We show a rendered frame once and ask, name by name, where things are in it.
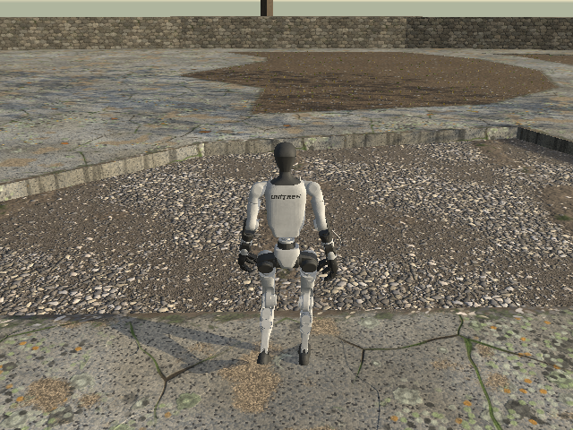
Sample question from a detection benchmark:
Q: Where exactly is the robot right forearm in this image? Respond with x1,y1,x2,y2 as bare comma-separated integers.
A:
319,218,337,260

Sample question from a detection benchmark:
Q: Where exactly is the left robot hand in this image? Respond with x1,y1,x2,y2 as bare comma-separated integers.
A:
238,253,257,272

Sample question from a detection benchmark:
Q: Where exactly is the right robot foot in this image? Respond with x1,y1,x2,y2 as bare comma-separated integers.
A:
298,343,311,366

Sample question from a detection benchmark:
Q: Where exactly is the left robot foot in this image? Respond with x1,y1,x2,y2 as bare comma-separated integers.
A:
257,350,271,365

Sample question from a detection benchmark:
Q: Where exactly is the right robot hand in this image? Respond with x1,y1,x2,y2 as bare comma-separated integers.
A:
317,257,338,281

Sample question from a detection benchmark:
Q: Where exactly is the robot foot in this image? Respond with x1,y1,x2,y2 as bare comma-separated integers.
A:
257,350,271,365
298,343,311,366

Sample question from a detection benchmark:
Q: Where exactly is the robot left forearm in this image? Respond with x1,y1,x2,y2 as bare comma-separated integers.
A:
239,218,255,255

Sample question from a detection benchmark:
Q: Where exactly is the left robot upper arm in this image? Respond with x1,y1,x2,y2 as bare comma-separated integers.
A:
245,181,267,231

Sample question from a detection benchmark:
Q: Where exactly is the right robot upper arm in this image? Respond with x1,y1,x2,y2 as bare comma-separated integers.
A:
304,180,328,231

